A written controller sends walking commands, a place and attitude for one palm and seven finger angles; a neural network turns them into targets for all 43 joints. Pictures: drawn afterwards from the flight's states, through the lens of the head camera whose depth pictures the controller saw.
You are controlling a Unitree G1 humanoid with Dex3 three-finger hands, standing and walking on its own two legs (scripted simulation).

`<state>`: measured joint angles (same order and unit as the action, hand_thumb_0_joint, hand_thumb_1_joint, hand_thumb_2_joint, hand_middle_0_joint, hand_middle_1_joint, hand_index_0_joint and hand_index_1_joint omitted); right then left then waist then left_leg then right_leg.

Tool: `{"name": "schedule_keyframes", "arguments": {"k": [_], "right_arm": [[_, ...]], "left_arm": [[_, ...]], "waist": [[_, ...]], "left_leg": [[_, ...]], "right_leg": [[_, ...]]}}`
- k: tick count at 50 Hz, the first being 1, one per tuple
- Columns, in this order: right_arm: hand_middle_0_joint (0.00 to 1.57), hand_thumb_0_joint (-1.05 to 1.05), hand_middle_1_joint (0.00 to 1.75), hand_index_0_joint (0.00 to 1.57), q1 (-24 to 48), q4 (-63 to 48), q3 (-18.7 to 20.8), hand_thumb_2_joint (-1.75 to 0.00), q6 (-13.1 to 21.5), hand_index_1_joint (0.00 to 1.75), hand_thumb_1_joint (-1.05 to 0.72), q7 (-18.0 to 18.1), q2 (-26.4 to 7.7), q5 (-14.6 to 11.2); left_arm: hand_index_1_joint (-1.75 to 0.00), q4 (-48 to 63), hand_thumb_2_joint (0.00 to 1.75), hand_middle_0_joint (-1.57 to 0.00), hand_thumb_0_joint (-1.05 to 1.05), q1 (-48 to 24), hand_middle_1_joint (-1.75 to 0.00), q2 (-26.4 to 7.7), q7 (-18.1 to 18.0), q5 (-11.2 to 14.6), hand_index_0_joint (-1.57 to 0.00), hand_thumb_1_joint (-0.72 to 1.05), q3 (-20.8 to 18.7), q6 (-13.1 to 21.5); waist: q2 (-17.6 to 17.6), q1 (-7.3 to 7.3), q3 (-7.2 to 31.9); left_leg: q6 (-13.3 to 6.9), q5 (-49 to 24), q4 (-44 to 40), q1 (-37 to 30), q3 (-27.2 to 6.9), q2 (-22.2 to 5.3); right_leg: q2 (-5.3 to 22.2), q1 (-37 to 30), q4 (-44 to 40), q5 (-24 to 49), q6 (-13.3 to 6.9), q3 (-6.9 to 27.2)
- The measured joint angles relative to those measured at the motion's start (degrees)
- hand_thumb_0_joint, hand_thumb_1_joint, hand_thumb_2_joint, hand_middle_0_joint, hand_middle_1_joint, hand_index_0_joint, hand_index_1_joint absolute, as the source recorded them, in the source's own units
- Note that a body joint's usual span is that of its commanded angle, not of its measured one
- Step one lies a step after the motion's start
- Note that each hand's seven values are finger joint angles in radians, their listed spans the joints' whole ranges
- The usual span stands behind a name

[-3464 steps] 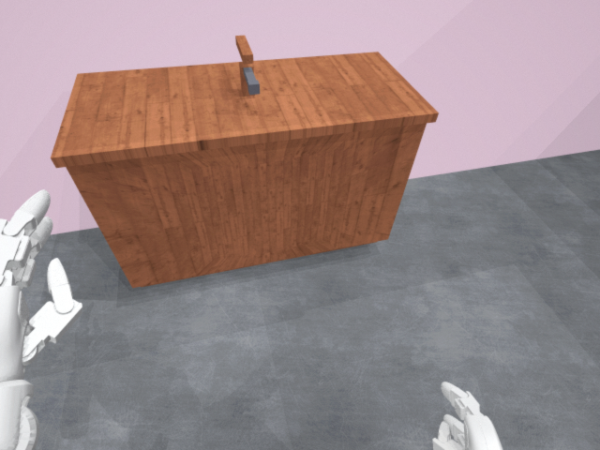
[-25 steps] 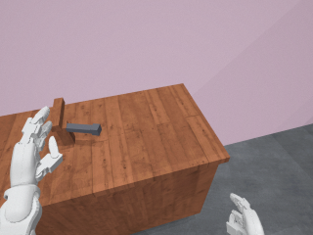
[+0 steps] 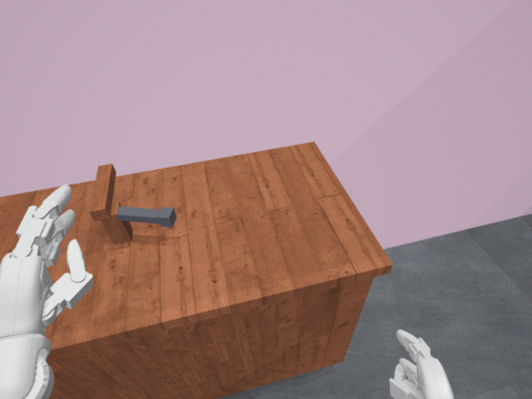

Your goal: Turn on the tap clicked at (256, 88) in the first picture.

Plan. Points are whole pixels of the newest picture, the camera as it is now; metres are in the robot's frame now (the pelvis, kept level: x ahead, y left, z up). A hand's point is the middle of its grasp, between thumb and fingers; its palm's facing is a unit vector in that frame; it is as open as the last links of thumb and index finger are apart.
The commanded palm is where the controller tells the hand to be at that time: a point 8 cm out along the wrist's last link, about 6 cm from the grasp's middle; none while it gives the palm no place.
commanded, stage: step back with the hand held close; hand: left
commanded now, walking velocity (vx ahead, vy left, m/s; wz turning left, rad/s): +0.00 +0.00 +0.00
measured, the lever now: (167, 217) +0.43 +0.27 +0.01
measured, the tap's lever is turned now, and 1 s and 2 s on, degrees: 68 68 68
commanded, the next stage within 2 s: stop stepping back and stand still in 1.36 s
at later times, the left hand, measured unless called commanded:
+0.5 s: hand (71, 292) +0.18 +0.25 +0.15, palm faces +0.30 -0.84 -0.44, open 7.4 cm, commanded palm +0.13 +0.29 +0.18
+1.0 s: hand (18, 352) +0.11 +0.27 +0.16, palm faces +0.38 -0.84 -0.39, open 7.4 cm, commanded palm +0.06 +0.31 +0.18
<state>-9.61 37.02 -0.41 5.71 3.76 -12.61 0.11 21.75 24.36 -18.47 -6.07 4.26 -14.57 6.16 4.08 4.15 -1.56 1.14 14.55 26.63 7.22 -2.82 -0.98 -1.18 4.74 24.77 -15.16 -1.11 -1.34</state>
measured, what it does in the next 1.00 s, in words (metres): shifts its weight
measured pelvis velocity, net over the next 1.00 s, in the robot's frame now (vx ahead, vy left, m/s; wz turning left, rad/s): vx -0.11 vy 0.03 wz -0.01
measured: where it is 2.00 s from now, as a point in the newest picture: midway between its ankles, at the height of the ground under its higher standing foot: outside the picture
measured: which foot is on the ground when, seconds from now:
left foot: down 0.00-1.00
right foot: down 0.00-1.00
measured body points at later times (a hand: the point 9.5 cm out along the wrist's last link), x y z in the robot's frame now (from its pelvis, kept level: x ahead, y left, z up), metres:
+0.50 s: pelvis -0.04 +0.02 +0.00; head -0.02 +0.01 +0.45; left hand +0.16 +0.30 +0.18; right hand +0.14 -0.23 -0.08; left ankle +0.01 +0.13 -0.74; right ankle -0.01 -0.11 -0.74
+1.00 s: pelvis -0.11 +0.03 -0.02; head -0.09 +0.04 +0.43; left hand +0.08 +0.31 +0.18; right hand +0.07 -0.21 -0.10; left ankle +0.00 +0.14 -0.74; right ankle -0.01 -0.11 -0.74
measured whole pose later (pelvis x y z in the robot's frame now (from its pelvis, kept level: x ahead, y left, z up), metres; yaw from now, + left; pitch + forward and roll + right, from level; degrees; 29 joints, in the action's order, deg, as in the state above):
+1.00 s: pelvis -0.11 +0.03 -0.02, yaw -1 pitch -1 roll -2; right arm -10.9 33.2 0.0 4.3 4.3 -12.6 0.0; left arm 31.4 27.2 -22.0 -9.5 2.2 -19.5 10.9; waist 0.8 0.2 -3.3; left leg -1.1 11.5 36.4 26.6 -1.2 -0.4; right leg -0.2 23.4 32.8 -9.8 1.0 -0.5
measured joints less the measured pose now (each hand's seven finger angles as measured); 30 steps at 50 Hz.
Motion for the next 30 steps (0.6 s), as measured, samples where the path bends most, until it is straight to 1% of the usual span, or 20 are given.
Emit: {"name": "schedule_keyframes", "arguments": {"k": [7, 9, 12, 14, 18, 22, 27, 30], "right_arm": [[0.20, 0.01, 0.30, 0.20, -0.07, 0.07, -0.05, -0.90, 0.47, 0.30, -0.90, 0.07, 0.14, -0.01], [0.20, 0.01, 0.30, 0.20, -0.11, -0.56, -0.28, -0.90, -0.04, 0.30, -0.90, 0.21, -0.16, -0.16], [0.20, 0.01, 0.30, 0.20, 0.45, -1.55, -0.21, -0.90, -1.36, 0.30, -0.90, 0.07, -0.43, -0.17], [0.20, 0.01, 0.30, 0.20, 0.65, -2.45, 0.06, -0.90, -2.25, 0.30, -0.90, 0.03, -0.58, -0.32], [0.20, 0.01, 0.30, 0.20, 0.63, -4.16, 0.66, -0.90, -3.45, 0.30, -0.90, 0.26, -0.97, -0.56], [0.20, 0.01, 0.30, 0.20, 0.30, -5.22, 1.11, -0.90, -4.20, 0.30, -0.90, 0.65, -0.99, -0.69], [0.20, 0.01, 0.30, 0.20, -0.32, -5.57, 1.39, -0.90, -4.20, 0.30, -0.90, 0.87, -0.71, -0.78], [0.20, 0.01, 0.30, 0.20, -0.79, -5.58, 1.29, -0.90, -3.67, 0.30, -0.90, 0.89, -0.54, -0.86]], "left_arm": [[-0.30, 0.40, 0.90, -0.21, 0.02, 0.16, -0.30, -0.37, 0.13, 0.08, -0.21, 0.89, -0.05, 0.36], [-0.30, 0.52, 0.90, -0.21, 0.02, -0.72, -0.30, -0.89, 0.28, 0.16, -0.21, 0.89, -1.23, 0.91], [-0.30, 0.18, 0.90, -0.21, 0.02, -1.58, -0.30, -1.40, 0.18, -0.01, -0.21, 0.89, -3.64, 2.44], [-0.30, 0.21, 0.90, -0.21, 0.02, -1.40, -0.30, -1.41, 0.16, -0.07, -0.21, 0.89, -4.24, 2.80], [-0.30, 1.34, 0.90, -0.21, 0.01, 0.75, -0.30, -1.42, 0.30, -0.28, -0.21, 0.89, -3.43, 2.56], [-0.30, 3.40, 0.90, -0.21, 0.02, 3.11, -0.30, -2.55, 0.29, -0.53, -0.21, 0.89, -2.91, 2.44], [-0.30, 5.76, 0.90, -0.21, 0.02, 4.43, -0.30, -4.35, -0.41, -0.69, -0.22, 0.89, -4.41, 3.20], [-0.30, 6.55, 0.90, -0.21, 0.02, 4.52, -0.30, -4.51, -0.99, -0.90, -0.22, 0.89, -5.17, 3.74]], "waist": [[0.00, -0.14, -0.10], [0.35, -0.08, 0.07], [0.55, -0.71, 0.42], [0.37, -1.16, 0.48], [-0.19, -2.15, 0.39], [-1.18, -2.76, -0.17], [-2.17, -2.77, -0.89], [-2.41, -2.65, -1.01]], "left_leg": [[0.11, -0.17, 0.08, 0.04, -0.05, -0.23], [-0.02, -0.02, 0.74, 1.02, -0.12, -0.59], [-0.09, -0.15, 1.46, 3.24, 0.14, -0.90], [-0.09, -0.65, 1.25, 4.29, 0.67, -0.77], [-0.69, -1.68, 0.78, 6.14, 1.77, -0.21], [-1.16, -2.70, 0.72, 7.82, 2.41, 0.30], [-1.58, -3.70, 1.61, 10.06, 2.54, 0.63], [-1.84, -4.25, 2.25, 11.32, 2.44, 0.90]], "right_leg": [[-0.23, -0.06, -0.16, 0.31, -0.11, -0.05], [-0.62, 0.44, -0.59, 0.73, -0.11, -0.09], [-0.91, 2.41, -0.78, 1.61, 0.08, 0.21], [-0.74, 3.83, -0.55, 2.02, 0.34, 0.72], [-0.12, 6.46, 0.04, 2.76, 1.00, 1.77], [0.41, 8.59, 0.67, 3.51, 1.54, 2.38], [0.73, 10.72, 1.37, 4.60, 1.98, 2.50], [0.98, 11.89, 2.00, 5.12, 2.22, 2.39]]}}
